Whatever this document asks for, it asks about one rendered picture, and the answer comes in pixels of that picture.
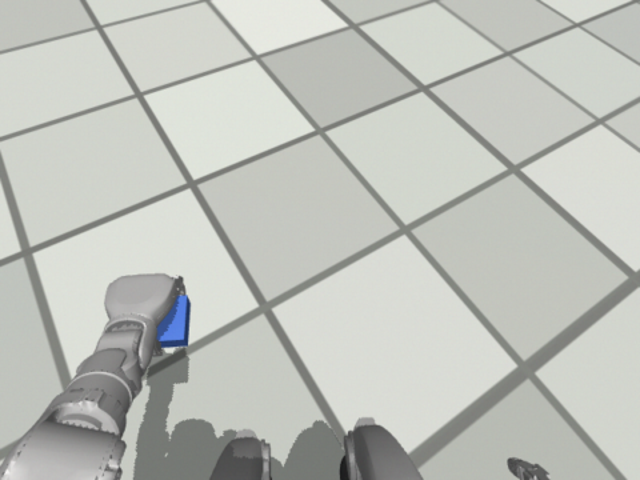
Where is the left robot arm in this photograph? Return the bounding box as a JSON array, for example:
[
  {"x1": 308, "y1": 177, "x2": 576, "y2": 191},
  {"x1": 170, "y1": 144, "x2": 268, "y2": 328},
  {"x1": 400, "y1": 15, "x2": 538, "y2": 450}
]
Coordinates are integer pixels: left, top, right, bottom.
[{"x1": 0, "y1": 314, "x2": 158, "y2": 480}]

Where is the small box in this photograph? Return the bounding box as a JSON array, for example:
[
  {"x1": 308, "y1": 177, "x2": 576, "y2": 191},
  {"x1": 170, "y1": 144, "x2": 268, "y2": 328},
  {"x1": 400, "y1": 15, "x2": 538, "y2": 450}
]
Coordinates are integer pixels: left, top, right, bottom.
[{"x1": 157, "y1": 295, "x2": 191, "y2": 348}]

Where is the right robot hand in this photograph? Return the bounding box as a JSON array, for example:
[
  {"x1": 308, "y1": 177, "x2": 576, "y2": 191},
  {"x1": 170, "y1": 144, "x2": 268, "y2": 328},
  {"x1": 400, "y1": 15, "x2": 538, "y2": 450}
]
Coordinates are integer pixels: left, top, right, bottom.
[{"x1": 507, "y1": 458, "x2": 551, "y2": 480}]

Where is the left robot hand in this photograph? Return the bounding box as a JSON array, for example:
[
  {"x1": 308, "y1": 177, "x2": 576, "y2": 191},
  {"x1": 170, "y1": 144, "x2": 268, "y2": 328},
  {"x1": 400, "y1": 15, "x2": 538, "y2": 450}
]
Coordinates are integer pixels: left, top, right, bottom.
[{"x1": 105, "y1": 274, "x2": 186, "y2": 357}]

